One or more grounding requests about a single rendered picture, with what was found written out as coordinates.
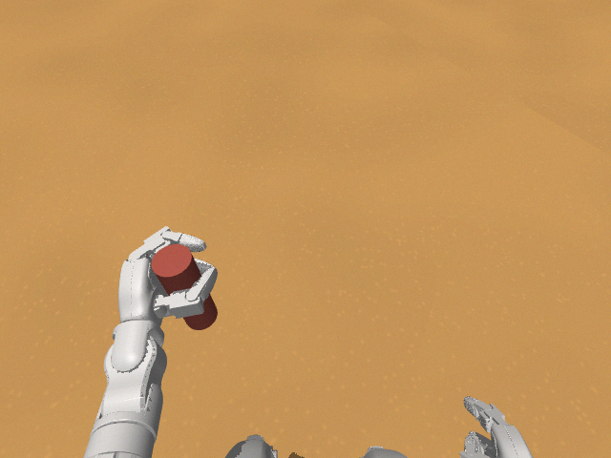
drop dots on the left robot arm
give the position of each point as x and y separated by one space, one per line
126 425

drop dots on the left robot hand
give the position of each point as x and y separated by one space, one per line
142 296

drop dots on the can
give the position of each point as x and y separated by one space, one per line
176 270

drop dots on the right robot hand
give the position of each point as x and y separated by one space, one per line
507 441

